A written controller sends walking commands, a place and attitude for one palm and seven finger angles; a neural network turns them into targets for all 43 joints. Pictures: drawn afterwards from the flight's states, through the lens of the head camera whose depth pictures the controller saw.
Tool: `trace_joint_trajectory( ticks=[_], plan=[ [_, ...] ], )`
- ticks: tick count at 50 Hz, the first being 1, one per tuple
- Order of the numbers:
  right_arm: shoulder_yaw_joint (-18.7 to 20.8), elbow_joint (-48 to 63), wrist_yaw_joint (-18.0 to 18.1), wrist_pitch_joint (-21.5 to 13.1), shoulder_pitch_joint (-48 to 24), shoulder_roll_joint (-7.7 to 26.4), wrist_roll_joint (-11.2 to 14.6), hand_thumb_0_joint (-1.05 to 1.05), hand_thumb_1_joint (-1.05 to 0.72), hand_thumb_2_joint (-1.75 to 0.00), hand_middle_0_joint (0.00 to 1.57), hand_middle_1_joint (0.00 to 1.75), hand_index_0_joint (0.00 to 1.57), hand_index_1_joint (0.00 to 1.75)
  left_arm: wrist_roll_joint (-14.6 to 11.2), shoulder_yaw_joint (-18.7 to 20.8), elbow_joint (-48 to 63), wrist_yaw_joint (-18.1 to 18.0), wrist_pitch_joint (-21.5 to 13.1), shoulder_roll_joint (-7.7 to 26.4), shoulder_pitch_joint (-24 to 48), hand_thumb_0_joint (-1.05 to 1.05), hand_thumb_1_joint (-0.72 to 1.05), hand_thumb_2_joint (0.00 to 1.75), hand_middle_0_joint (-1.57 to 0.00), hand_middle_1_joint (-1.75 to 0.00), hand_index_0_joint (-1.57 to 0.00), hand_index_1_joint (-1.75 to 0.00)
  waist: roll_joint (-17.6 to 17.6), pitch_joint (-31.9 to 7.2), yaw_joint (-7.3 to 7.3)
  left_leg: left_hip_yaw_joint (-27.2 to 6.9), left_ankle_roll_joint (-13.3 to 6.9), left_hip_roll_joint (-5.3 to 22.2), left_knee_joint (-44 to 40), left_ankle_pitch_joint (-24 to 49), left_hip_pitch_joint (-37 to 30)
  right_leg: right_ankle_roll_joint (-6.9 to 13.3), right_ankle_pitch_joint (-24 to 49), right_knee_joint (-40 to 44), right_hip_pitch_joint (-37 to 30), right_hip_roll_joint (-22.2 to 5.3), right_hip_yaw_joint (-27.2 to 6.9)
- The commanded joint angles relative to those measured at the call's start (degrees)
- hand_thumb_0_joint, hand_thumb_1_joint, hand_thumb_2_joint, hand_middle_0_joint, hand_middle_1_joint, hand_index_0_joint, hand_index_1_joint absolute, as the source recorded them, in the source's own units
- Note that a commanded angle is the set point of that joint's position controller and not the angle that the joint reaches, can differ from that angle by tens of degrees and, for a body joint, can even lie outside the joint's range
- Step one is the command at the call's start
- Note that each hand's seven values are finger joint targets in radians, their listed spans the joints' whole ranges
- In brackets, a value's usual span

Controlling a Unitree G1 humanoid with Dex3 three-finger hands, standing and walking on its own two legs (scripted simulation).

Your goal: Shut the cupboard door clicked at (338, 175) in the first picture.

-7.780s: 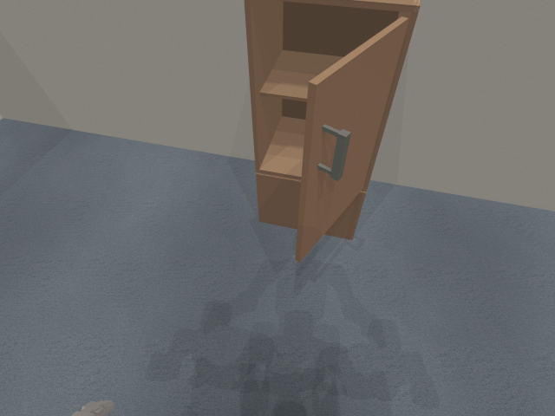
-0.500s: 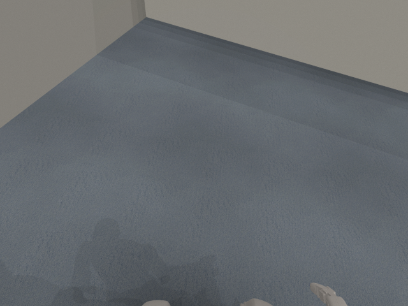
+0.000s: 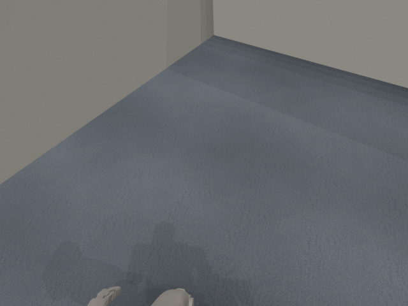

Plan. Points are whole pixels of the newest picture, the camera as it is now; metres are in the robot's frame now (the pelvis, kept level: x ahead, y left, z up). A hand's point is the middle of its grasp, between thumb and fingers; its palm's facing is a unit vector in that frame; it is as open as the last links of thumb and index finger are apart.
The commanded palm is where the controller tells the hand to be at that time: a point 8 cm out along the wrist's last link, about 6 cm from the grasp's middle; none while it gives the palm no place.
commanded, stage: walk to a spot facing it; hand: left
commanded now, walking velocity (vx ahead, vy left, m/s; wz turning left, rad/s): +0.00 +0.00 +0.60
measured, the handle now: out of the picture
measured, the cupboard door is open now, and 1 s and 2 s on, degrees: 66 66 66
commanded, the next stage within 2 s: none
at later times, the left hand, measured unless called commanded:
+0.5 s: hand out of the picture -0.04 +0.30 -0.17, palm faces +0.33 -0.91 -0.26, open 7.4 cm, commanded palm none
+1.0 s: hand out of the picture -0.03 +0.23 -0.14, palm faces +0.57 -0.77 -0.27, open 7.4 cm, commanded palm none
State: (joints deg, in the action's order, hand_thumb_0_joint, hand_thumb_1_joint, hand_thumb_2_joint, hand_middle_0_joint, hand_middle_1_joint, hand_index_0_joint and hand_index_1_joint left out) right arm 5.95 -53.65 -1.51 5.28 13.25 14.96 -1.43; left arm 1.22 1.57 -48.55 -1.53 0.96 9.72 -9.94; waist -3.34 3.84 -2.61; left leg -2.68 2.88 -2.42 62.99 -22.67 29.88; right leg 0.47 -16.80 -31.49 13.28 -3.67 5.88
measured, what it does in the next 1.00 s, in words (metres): steps on the spot, turning left: left foot, then right foot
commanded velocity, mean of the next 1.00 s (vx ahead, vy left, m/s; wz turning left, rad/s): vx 0.14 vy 0.00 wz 0.60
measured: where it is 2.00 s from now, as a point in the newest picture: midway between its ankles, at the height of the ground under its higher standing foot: (146, 304)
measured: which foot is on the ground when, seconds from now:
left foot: up 0.00-0.28, down 0.30-0.86, up 0.88-1.00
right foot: down 0.00-0.30, up 0.32-0.84, down 0.86-1.00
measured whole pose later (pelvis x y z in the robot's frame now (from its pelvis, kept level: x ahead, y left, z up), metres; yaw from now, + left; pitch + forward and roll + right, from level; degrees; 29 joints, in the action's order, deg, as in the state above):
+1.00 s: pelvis +0.03 +0.03 +0.01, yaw +36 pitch -1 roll +2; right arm 5.5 -56.5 -2.3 3.6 17.9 14.9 -2.0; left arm 1.3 2.0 -52.6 -0.4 -2.0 10.5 -15.8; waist -2.0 0.0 -2.0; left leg -1.1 1.5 -0.4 63.1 -17.4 31.4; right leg -0.1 -16.5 -23.8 6.7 -4.0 7.2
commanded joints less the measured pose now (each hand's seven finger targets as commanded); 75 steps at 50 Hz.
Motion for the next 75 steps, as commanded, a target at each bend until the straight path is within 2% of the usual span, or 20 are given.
trace_joint_trajectory(
  ticks=[1,8,13,14,15,16,22,27,36,40,41,43,44,49,61,65,66,67,68,75],
  plan=[
    [0.85,4.53,-0.49,-1.37,-1.59,3.93,0.14,0.00,-0.90,-0.90,0.20,0.30,0.20,0.30,0.00,3.13,3.90,-0.70,-1.51,11.08,1.15,0.00,0.90,0.90,-0.20,-0.30,-0.20,-0.30,13.06,-0.32,1.49,1.43,1.52,3.66,7.05,2.84,3.28,4.79,9.74,14.93,-1.06,-14.33,-6.69],
    [-0.38,5.54,-0.50,-1.83,-7.58,2.86,0.60,0.00,-0.90,-0.90,0.20,0.30,0.20,0.30,0.56,4.09,0.90,-0.46,-0.92,14.70,-5.07,0.00,0.90,0.90,-0.20,-0.30,-0.20,-0.30,15.42,-3.23,5.17,6.36,1.73,4.15,-11.17,-3.31,-1.83,6.49,18.77,11.47,-7.79,-17.39,-3.24],
    [-0.73,5.00,0.05,-3.37,-2.50,3.79,0.79,0.00,-0.90,-0.90,0.20,0.30,0.20,0.30,0.11,4.91,0.03,-0.05,-0.10,15.66,-4.37,0.00,0.90,0.90,-0.20,-0.30,-0.20,-0.30,14.66,-7.84,2.95,9.53,-0.09,2.70,-33.06,5.76,-15.29,2.33,24.32,0.26,-6.42,-16.95,2.79],
    [0.00,4.41,-0.01,-3.89,0.64,6.52,0.69,0.00,-0.90,-0.90,0.20,0.30,0.20,0.30,-0.42,4.75,0.44,0.16,0.26,14.49,-4.39,0.00,0.90,0.90,-0.20,-0.30,-0.20,-0.30,8.32,-10.00,0.91,6.15,-1.29,5.08,-40.02,14.04,-24.21,-0.49,18.36,-7.50,0.01,-15.34,4.43],
    [1.66,4.49,0.29,-4.46,3.56,13.61,0.24,0.00,-0.90,-0.90,0.20,0.30,0.20,0.30,-0.82,4.29,2.73,0.62,0.56,10.57,-3.96,0.00,0.90,0.90,-0.20,-0.30,-0.20,-0.30,-10.52,-10.63,-0.93,-14.71,-7.79,20.65,-42.68,32.05,-33.14,-5.33,-8.38,-20.53,16.96,-7.26,6.39],
    [2.09,3.50,0.57,-3.95,7.54,16.94,0.52,0.00,-0.90,-0.90,0.20,0.30,0.20,0.30,-0.15,2.94,5.29,0.49,0.89,9.19,1.13,0.00,0.90,0.90,-0.20,-0.30,-0.20,-0.30,-12.48,-9.69,-3.04,-19.42,-13.28,27.48,-42.50,42.19,-31.25,-5.95,-22.03,-29.45,21.78,-4.76,1.49],
    [-0.19,5.77,2.26,-4.88,-3.11,9.20,0.42,0.00,-0.90,-0.90,0.20,0.30,0.20,0.30,-0.06,4.04,0.20,1.01,1.11,10.55,-0.90,0.00,0.90,0.90,-0.20,-0.30,-0.20,-0.30,-5.50,-6.13,1.89,-9.71,-10.41,14.81,-44.16,30.75,-22.50,-6.06,-4.05,-36.10,19.28,-3.61,-5.36],
    [0.18,5.21,2.26,-4.78,-0.11,9.41,0.41,0.00,-0.90,-0.90,0.20,0.30,0.20,0.30,-0.19,3.80,1.28,0.55,0.90,10.61,1.29,0.00,0.90,0.90,-0.20,-0.30,-0.20,-0.30,-2.38,-7.19,0.71,-14.27,-12.18,15.13,-43.84,32.21,-26.44,-6.87,-4.52,-31.03,19.76,-2.24,-6.47],
    [0.62,4.21,1.75,-4.86,2.73,10.02,-0.22,0.00,-0.90,-0.90,0.20,0.30,0.20,0.30,-0.02,3.39,3.83,1.94,-0.55,9.64,5.80,0.00,0.90,0.90,-0.20,-0.30,-0.20,-0.30,-6.21,-3.56,-0.83,-26.85,-13.36,13.14,-48.64,-4.68,-20.45,-5.25,-9.14,-14.29,15.25,1.25,-5.38],
    [0.67,4.59,1.71,-4.71,-0.67,9.25,-0.15,0.00,-0.90,-0.90,0.20,0.30,0.20,0.30,-0.31,3.55,1.97,2.12,-1.47,8.75,-1.89,0.00,0.90,0.90,-0.20,-0.30,-0.20,-0.30,-5.49,-4.80,3.27,-25.47,-11.43,8.96,-44.50,-5.60,-9.31,-4.05,-5.01,-0.11,-3.12,4.31,-3.23],
    [0.45,5.00,1.68,-4.81,-3.14,8.09,0.19,0.00,-0.90,-0.90,0.20,0.30,0.20,0.30,-0.21,4.12,0.64,1.96,-1.98,10.04,-6.83,0.00,0.90,0.90,-0.20,-0.30,-0.20,-0.30,-2.47,-5.09,6.48,-22.64,-9.37,5.98,-39.11,-7.64,-1.33,-3.41,-1.73,8.52,-13.67,2.78,-3.95],
    [-0.83,7.74,1.32,-5.68,-3.24,2.05,0.50,0.00,-0.90,-0.90,0.20,0.30,0.20,0.30,0.34,5.20,0.09,0.65,-2.50,18.23,-12.33,0.00,0.90,0.90,-0.20,-0.30,-0.20,-0.30,20.49,-4.92,8.98,-3.21,-2.37,-2.65,-10.67,-11.24,19.91,4.65,-24.78,24.40,-25.09,-25.01,-34.49],
    [0.24,8.02,0.80,-5.55,-4.33,5.65,-0.54,0.00,-0.90,-0.90,0.20,0.30,0.20,0.30,-0.33,5.25,0.55,0.46,-2.66,18.26,-10.86,0.00,0.90,0.90,-0.20,-0.30,-0.20,-0.30,14.11,-2.51,7.32,-4.23,-2.54,1.97,-3.20,-7.87,17.63,6.46,-31.06,27.00,-15.47,-27.40,-35.75],
    [-0.04,3.35,-1.54,-4.07,-0.45,2.03,-0.50,0.00,-0.90,-0.90,0.20,0.30,0.20,0.30,-0.30,2.58,-1.76,0.73,-4.86,9.11,-6.74,0.00,0.90,0.90,-0.20,-0.30,-0.20,-0.30,12.28,3.34,2.27,1.44,-0.63,5.44,5.47,10.77,12.26,0.50,-1.65,23.39,-7.25,-13.71,-6.11],
    [-3.17,7.01,-2.91,-5.14,-17.69,-1.24,-0.12,0.00,-0.90,-0.90,0.20,0.30,0.20,0.30,0.69,1.82,-9.76,-0.26,-5.68,9.07,-21.49,0.00,0.90,0.90,-0.20,-0.30,-0.20,-0.30,12.50,4.72,7.02,9.72,-3.41,6.10,-18.76,11.18,8.43,2.64,29.81,17.53,-17.30,-16.18,5.87],
    [-2.41,3.33,-1.17,-6.77,-3.60,1.79,-0.40,0.00,-0.90,-0.90,0.20,0.30,0.20,0.30,0.21,2.20,-9.85,0.00,-5.45,12.42,-19.14,0.00,0.90,0.90,-0.20,-0.30,-0.20,-0.30,13.13,-5.54,-0.04,14.56,-7.60,-1.04,-28.82,7.46,-15.92,0.94,53.44,-4.47,-15.74,-15.99,11.11],
    [-1.30,0.86,-0.37,-6.96,6.18,5.81,-0.63,0.00,-0.90,-0.90,0.20,0.30,0.20,0.30,-0.10,2.08,-9.62,0.33,-5.45,11.71,-17.75,0.00,0.90,0.90,-0.20,-0.30,-0.20,-0.30,8.89,-12.07,-5.17,10.46,-8.89,2.26,-33.90,12.24,-32.69,-1.04,42.03,-20.02,-6.71,-15.01,10.89],
    [0.89,-0.56,0.52,-7.10,11.90,14.21,-1.01,0.00,-0.90,-0.90,0.20,0.30,0.20,0.30,-0.95,1.94,-7.37,1.48,-5.22,8.02,-19.91,0.00,0.90,0.90,-0.20,-0.30,-0.20,-0.30,-6.92,-19.60,-5.99,-14.96,-15.40,20.49,-33.94,20.73,-51.18,-4.27,-3.82,-40.09,15.27,-5.17,8.82],
    [1.44,-1.22,1.03,-7.11,15.21,17.16,0.57,0.00,-0.90,-0.90,0.20,0.30,0.20,0.30,-1.25,1.62,-4.77,1.34,-5.18,7.44,-14.12,0.00,0.90,0.90,-0.20,-0.30,-0.20,-0.30,-5.52,-21.26,-7.05,-25.24,-18.72,28.00,-39.44,33.18,-52.91,-3.34,-15.88,-47.64,23.87,-2.86,0.87],
    [-2.45,-0.06,1.94,-9.61,-0.52,2.79,0.72,0.00,-0.90,-0.90,0.20,0.30,0.20,0.30,0.71,1.49,-10.09,1.55,-2.06,2.66,-15.57,0.00,0.90,0.90,-0.20,-0.30,-0.20,-0.30,-2.44,-2.44,4.05,-3.27,-12.43,15.66,-50.10,20.37,-14.98,-4.09,0.49,-37.33,15.34,-7.53,-3.23]
  ],
)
